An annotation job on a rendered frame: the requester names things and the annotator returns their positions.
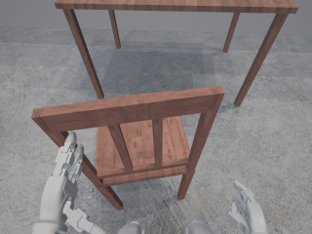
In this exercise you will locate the right robot shin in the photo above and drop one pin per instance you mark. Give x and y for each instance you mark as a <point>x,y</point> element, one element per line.
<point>196,221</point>

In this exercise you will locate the robot left forearm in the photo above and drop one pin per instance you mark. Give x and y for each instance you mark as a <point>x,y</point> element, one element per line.
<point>49,227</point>

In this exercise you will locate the table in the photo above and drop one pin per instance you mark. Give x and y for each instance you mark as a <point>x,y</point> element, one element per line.
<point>282,8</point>

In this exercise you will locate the right robot hand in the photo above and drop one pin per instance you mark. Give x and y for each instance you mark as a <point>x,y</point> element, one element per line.
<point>250,217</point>

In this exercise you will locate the left robot hand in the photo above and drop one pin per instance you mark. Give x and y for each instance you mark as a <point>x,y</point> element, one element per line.
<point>61,184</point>

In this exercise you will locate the robot right thigh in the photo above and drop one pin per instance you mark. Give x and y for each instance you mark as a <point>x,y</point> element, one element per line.
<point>197,228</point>

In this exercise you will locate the chair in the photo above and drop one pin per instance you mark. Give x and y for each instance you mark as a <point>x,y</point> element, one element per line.
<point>139,137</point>

